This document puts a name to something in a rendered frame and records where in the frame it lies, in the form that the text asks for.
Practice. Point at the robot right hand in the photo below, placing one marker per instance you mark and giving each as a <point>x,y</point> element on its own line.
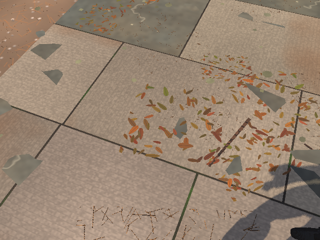
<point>304,233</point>

